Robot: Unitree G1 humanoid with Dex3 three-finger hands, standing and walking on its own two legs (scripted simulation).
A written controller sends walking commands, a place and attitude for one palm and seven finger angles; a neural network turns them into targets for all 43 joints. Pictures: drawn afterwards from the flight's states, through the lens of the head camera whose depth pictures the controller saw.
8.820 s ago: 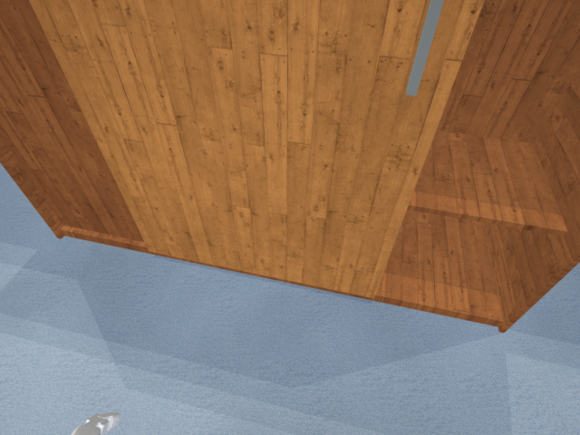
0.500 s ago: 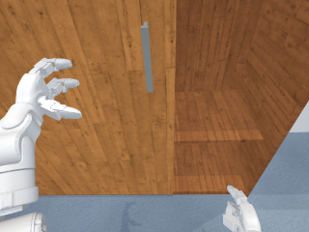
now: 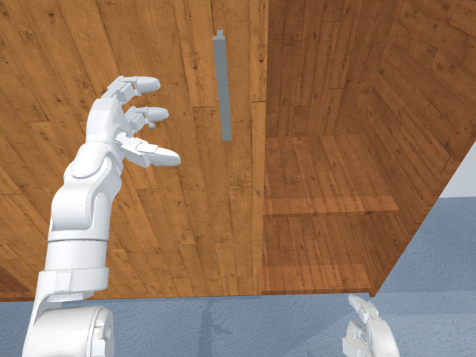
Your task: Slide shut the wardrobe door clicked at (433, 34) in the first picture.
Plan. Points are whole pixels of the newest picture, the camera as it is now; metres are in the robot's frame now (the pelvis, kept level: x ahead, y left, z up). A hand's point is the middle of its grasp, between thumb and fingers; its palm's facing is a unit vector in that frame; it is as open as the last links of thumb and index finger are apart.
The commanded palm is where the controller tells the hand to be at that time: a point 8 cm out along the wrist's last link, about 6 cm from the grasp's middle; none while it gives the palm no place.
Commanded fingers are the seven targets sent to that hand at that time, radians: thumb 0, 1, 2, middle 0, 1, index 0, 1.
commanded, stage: move the hooked fingers beside the handle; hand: left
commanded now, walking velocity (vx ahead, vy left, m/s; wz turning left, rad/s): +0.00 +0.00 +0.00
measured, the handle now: (223, 88) +0.52 +0.07 +0.23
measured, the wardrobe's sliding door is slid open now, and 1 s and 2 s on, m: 0.47 0.47 0.47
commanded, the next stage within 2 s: none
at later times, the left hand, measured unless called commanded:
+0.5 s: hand (192, 108) +0.44 +0.12 +0.23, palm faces +0.09 -1.00 -0.02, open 14.0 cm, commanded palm +0.42 +0.17 +0.23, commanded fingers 0.00 -0.50 0.30 -0.30 -1.20 -0.30 -1.20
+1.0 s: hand (187, 111) +0.46 +0.13 +0.22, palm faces +0.11 -0.99 +0.02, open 14.0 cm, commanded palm +0.43 +0.18 +0.23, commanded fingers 0.00 -0.50 0.30 -0.30 -1.20 -0.30 -1.20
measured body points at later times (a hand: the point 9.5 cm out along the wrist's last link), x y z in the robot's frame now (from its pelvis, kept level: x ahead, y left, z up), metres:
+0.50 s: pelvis +0.00 -0.01 +0.00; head -0.01 -0.03 +0.45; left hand +0.43 +0.17 +0.24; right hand +0.15 -0.24 -0.11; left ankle -0.01 +0.12 -0.74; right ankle +0.00 -0.11 -0.74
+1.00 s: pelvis +0.01 +0.00 +0.00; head +0.01 -0.01 +0.45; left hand +0.45 +0.18 +0.22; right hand +0.13 -0.25 -0.11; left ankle -0.01 +0.12 -0.74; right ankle +0.00 -0.11 -0.74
